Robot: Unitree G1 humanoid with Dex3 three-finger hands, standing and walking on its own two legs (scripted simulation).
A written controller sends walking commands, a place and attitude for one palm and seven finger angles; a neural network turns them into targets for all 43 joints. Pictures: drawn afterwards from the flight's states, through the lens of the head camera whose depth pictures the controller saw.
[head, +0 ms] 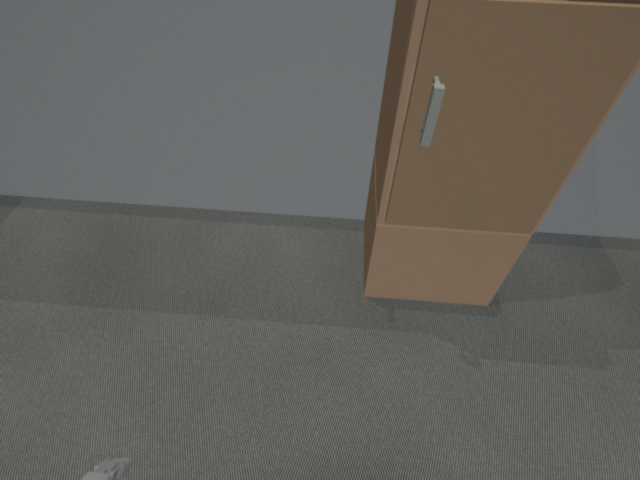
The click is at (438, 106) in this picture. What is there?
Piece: cupboard door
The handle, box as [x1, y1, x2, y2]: [419, 76, 444, 146]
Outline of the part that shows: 437,76 433,76 432,80 433,86 424,123 421,126 421,135 419,140 420,145 429,146 444,92 444,86 443,84 439,83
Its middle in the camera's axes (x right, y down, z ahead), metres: +0.24 -0.28 +0.84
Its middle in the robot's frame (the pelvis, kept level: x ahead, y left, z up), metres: +0.83 -0.20 +0.04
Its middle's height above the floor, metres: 0.81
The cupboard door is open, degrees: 0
